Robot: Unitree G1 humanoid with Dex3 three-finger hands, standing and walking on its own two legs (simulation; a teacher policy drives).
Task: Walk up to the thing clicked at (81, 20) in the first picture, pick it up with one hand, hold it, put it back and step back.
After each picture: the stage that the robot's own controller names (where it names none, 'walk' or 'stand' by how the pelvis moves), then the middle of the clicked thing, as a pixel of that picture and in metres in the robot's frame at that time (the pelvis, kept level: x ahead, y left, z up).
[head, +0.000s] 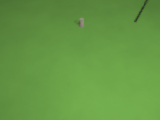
stand; (81, 22) +1.87 +0.09 -0.72
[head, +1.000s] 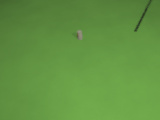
walk; (79, 35) +1.73 +0.25 -0.72
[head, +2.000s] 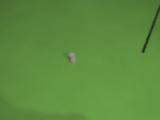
walk; (72, 58) +1.14 +0.25 -0.72
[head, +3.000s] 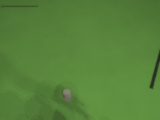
walk; (67, 95) +0.71 +0.22 -0.71
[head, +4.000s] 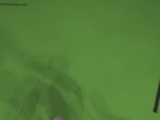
walk; out of the picture +0.42 +0.20 -0.69
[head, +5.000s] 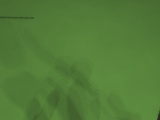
stand; out of the picture +0.37 +0.27 -0.71
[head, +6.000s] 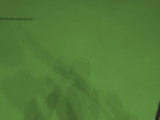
stand; out of the picture +0.37 +0.28 -0.73
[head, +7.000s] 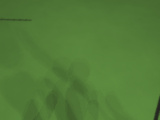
stand; out of the picture +0.37 +0.28 -0.73
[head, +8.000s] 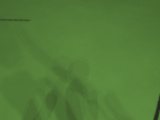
stand; out of the picture +0.36 +0.28 -0.73
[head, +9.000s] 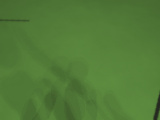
go down; out of the picture +0.35 +0.28 -0.73
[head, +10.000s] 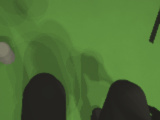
go down; (4, 53) +0.41 +0.35 -0.30
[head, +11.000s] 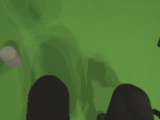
approach; (11, 57) +0.40 +0.35 -0.29
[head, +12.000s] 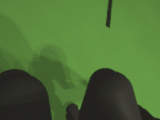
close in; out of the picture +0.37 +0.39 -0.22
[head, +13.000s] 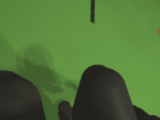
rest palm; out of the picture +0.37 +0.39 -0.21
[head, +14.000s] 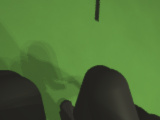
lift; out of the picture +0.35 +0.38 -0.21
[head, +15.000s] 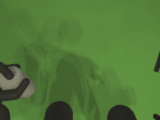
lift; (18, 83) +0.33 +0.25 -0.03
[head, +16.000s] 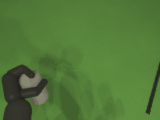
hold; (35, 88) +0.34 +0.20 -0.01
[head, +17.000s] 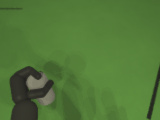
hold; (41, 89) +0.35 +0.18 +0.00
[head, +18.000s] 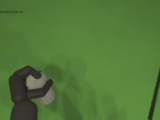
hold; (41, 88) +0.34 +0.18 +0.01
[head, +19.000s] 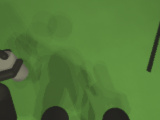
crouch; (12, 67) +0.40 +0.27 -0.07
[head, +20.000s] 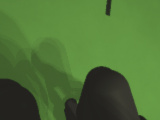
lower; out of the picture +0.38 +0.37 -0.23
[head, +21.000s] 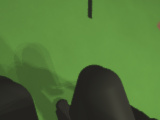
lower; out of the picture +0.37 +0.39 -0.21
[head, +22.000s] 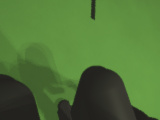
lower; out of the picture +0.37 +0.39 -0.22
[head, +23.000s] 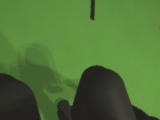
lower; out of the picture +0.37 +0.39 -0.21
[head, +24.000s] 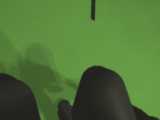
lower; out of the picture +0.36 +0.39 -0.21
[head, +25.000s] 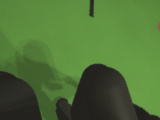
open; out of the picture +0.36 +0.38 -0.22
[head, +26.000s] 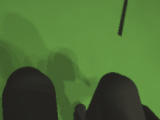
stand; out of the picture +0.38 +0.35 -0.25
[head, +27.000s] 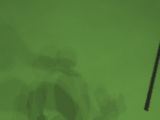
stand; out of the picture +0.37 +0.27 -0.62
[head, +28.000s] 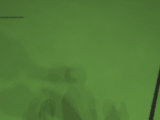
stand; out of the picture +0.38 +0.27 -0.67
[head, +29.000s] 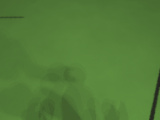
stand; out of the picture +0.38 +0.27 -0.67
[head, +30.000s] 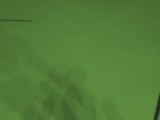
stand; out of the picture +0.38 +0.25 -0.72
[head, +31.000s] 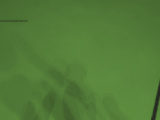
stand; out of the picture +0.36 +0.26 -0.73
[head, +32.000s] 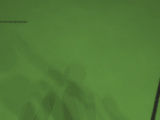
stand; out of the picture +0.35 +0.27 -0.73
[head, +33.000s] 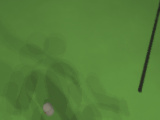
walk; (48, 109) +0.43 +0.25 -0.71
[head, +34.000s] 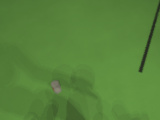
walk; (56, 87) +0.67 +0.33 -0.69
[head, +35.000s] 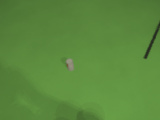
stand; (70, 64) +1.00 +0.25 -0.70
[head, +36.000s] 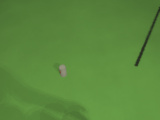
stand; (62, 70) +0.98 +0.26 -0.72
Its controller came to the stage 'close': yes
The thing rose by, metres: 0.70
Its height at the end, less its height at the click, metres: +0.00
